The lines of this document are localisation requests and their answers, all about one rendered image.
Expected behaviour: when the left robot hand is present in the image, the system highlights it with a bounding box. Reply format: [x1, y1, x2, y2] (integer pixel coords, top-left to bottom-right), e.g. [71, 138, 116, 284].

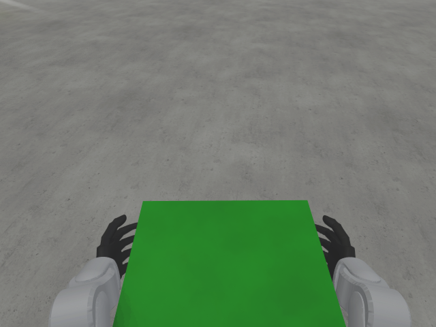
[96, 215, 138, 278]

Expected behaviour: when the robot right forearm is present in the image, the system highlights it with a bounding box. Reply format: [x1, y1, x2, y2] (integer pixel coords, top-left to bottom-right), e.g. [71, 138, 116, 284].
[332, 257, 411, 327]

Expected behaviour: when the carton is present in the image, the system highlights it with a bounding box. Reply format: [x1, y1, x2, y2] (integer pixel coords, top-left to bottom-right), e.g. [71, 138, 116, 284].
[112, 200, 346, 327]

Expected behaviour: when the right robot hand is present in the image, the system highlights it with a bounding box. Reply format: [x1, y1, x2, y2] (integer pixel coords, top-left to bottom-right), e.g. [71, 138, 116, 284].
[315, 215, 356, 279]

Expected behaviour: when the robot left forearm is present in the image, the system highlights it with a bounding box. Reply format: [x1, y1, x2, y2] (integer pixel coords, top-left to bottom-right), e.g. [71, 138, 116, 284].
[48, 257, 121, 327]

